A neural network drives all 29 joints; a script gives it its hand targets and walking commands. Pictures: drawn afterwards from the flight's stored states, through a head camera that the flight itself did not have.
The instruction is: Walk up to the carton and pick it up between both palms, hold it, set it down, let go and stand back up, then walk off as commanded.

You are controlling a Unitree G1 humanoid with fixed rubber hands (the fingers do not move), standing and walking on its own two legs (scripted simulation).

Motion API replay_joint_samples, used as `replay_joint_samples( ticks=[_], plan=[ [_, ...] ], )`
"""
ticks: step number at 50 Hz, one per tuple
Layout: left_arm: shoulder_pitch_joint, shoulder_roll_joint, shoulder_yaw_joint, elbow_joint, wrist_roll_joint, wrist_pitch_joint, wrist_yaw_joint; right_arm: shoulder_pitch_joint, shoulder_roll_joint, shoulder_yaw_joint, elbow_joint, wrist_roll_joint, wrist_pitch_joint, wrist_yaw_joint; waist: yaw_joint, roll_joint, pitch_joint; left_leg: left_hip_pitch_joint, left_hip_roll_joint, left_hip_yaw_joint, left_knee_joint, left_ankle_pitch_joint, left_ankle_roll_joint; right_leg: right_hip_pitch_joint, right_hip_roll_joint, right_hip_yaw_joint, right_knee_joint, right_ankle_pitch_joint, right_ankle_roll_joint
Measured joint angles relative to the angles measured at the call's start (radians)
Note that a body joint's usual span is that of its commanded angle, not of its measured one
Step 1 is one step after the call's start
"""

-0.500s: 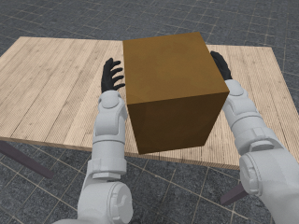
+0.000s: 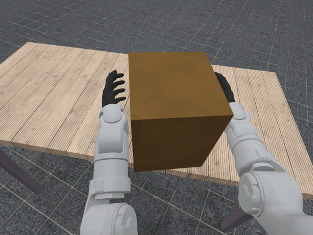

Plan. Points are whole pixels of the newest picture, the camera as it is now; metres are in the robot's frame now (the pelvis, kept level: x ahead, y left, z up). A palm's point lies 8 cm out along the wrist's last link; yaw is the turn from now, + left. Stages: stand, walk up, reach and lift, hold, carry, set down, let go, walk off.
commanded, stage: reach and lift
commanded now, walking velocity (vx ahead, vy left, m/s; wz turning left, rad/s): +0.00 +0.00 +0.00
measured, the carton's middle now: (168, 114) +0.40 +0.04 +0.08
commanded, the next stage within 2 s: none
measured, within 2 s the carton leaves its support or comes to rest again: neither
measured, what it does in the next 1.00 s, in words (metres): stands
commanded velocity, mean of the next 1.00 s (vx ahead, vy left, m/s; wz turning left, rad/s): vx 0.00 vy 0.00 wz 0.00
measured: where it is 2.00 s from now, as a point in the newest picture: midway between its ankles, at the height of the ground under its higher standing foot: outside the picture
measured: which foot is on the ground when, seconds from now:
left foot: down 0.00-1.00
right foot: down 0.00-1.00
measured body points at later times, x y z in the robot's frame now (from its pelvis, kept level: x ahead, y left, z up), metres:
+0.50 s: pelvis -0.01 -0.01 +0.00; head +0.00 +0.00 +0.45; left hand +0.38 +0.16 +0.16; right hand +0.44 -0.13 +0.13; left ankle +0.05 +0.15 -0.74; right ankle +0.00 -0.05 -0.74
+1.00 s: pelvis +0.01 +0.03 +0.00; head -0.02 +0.06 +0.45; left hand +0.38 +0.19 +0.22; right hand +0.42 -0.10 +0.18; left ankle +0.05 +0.15 -0.74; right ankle +0.00 -0.05 -0.74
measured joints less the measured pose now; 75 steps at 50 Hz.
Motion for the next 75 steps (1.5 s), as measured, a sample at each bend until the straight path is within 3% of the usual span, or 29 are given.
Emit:
replay_joint_samples(
  ticks=[6,17,27,32,37,45,51,57,64,75],
  plan=[
    [-0.062,0.011,-0.021,0.058,-0.004,-0.033,0.019,-0.028,-0.026,-0.037,0.052,-0.015,-0.065,0.007,0.002,0.001,-0.001,-0.007,0.000,0.006,0.003,0.007,0.001,-0.015,-0.001,0.005,0.015,0.004,0.000],
    [-0.106,-0.016,0.038,0.145,0.021,-0.112,0.007,-0.059,-0.052,-0.057,0.130,-0.046,-0.122,0.005,0.016,0.019,0.021,0.013,0.002,0.021,-0.027,0.028,0.001,-0.016,-0.001,0.017,0.020,0.010,0.007],
    [-0.064,0.017,0.021,0.110,-0.011,-0.081,-0.004,-0.042,-0.034,0.043,0.100,-0.003,-0.088,-0.042,-0.002,0.012,0.013,0.024,0.001,0.000,-0.021,0.018,-0.002,0.003,-0.001,-0.003,0.023,-0.006,0.017],
    [-0.043,0.053,-0.008,0.058,-0.034,-0.022,-0.016,-0.015,-0.015,0.113,0.047,0.067,-0.044,-0.082,-0.033,0.005,0.024,0.043,-0.004,-0.017,-0.007,0.003,-0.001,0.037,-0.005,-0.019,0.020,-0.019,0.027],
    [-0.031,0.095,-0.046,-0.008,-0.050,0.045,-0.032,0.033,-0.001,0.188,-0.077,0.148,0.029,-0.137,-0.065,0.002,0.027,0.070,-0.011,-0.024,0.005,-0.014,0.004,0.077,-0.012,-0.026,0.011,-0.026,0.044],
    [-0.028,0.108,-0.070,-0.140,-0.019,0.186,-0.066,0.078,-0.012,0.268,-0.257,0.233,0.165,-0.190,-0.098,0.006,0.059,0.174,-0.032,-0.005,0.009,-0.043,0.031,0.193,-0.032,-0.007,-0.019,-0.032,0.053],
    [-0.055,0.110,-0.064,-0.182,0.020,0.271,-0.099,0.076,-0.014,0.272,-0.313,0.265,0.242,-0.199,-0.120,-0.002,0.085,0.223,-0.049,0.017,0.014,-0.054,0.054,0.243,-0.050,0.013,-0.024,-0.031,0.053],
    [-0.063,0.115,-0.081,-0.205,0.017,0.323,-0.088,0.072,-0.024,0.273,-0.336,0.287,0.282,-0.192,-0.120,-0.003,0.095,0.206,-0.049,0.039,0.041,-0.060,0.069,0.232,-0.052,0.034,-0.024,-0.016,0.064],
    [-0.122,0.148,-0.102,-0.139,-0.018,0.348,-0.060,0.035,-0.016,0.207,-0.322,0.253,0.328,-0.170,-0.119,0.005,0.074,0.151,-0.049,0.037,0.064,-0.048,0.079,0.186,-0.053,0.030,-0.018,0.004,0.070],
    [-0.293,0.212,-0.074,0.096,-0.059,0.342,-0.073,-0.058,0.005,0.099,-0.229,0.201,0.386,-0.179,-0.127,0.002,0.030,0.120,-0.054,0.031,0.050,-0.018,0.087,0.149,-0.058,0.023,-0.015,0.023,0.074]
  ],
)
